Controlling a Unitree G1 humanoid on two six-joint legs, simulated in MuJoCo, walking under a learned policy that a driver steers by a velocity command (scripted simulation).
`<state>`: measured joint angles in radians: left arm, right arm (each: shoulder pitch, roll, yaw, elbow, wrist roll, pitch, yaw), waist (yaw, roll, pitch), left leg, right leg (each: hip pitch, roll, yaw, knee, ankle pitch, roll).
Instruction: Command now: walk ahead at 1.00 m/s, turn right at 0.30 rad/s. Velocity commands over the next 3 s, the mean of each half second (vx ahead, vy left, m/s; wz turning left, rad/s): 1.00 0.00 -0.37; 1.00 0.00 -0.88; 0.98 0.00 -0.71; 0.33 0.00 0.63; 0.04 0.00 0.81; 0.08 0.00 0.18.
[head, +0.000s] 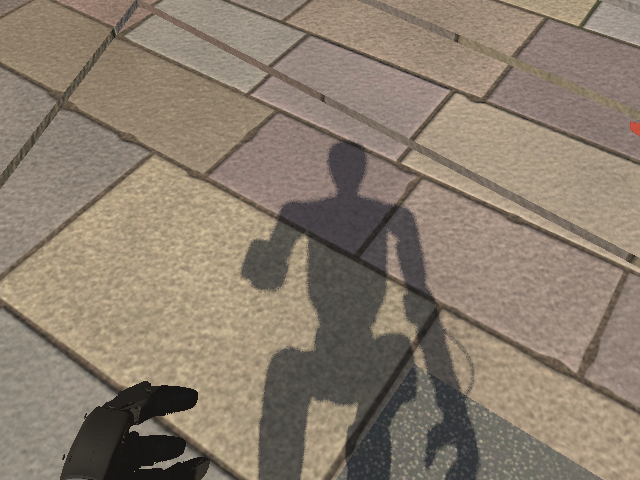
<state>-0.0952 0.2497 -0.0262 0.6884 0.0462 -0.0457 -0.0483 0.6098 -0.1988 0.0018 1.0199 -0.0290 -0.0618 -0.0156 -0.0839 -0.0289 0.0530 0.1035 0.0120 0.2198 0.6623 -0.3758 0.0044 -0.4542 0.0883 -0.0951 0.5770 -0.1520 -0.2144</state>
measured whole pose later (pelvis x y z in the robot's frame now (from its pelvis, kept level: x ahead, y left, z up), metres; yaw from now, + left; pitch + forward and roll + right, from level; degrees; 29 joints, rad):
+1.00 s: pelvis +0.88 -0.13 +0.00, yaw -37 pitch -1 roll +0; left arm 0.32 0.32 0.08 0.84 0.02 -0.01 -0.01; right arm 0.15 -0.23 -0.01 0.72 -0.05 -0.08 0.00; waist 0.03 0.00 0.07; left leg -0.38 0.09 -0.07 1.39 -0.36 -0.03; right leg -0.34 0.22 -0.04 0.62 -0.26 -0.21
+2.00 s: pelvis +1.40 -0.61 +0.02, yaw -35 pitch +1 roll +0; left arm 0.08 0.29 0.05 0.73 -0.01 -0.04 0.01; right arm 0.19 -0.34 -0.09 0.64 -0.01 -0.02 0.03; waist -0.02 0.01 0.12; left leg -0.53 -0.10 0.07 0.65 -0.14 0.15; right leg -0.28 0.02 -0.02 1.23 -0.58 0.04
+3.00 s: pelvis +1.42 -0.73 +0.04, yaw -6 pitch +1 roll +0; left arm 0.26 0.24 0.04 0.76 -0.02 -0.03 0.02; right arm 0.22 -0.23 -0.02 0.74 0.02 -0.01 0.00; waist 0.00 0.03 -0.05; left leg -0.26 -0.03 -0.05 0.62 -0.42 0.05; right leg -0.24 -0.01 0.00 0.58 -0.38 -0.02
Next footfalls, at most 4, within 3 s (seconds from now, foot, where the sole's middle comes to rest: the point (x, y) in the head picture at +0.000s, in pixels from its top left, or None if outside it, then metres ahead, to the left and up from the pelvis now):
0.40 left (238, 413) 0.60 0.15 -0.75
0.88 right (365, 269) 0.95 -0.16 -0.75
1.28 left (405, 135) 1.39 -0.34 -0.72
1.56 right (498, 171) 1.23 -0.57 -0.72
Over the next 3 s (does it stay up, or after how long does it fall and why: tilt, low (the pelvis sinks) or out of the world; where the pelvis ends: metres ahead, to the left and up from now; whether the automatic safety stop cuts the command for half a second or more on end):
stays up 1.42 -0.73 0.04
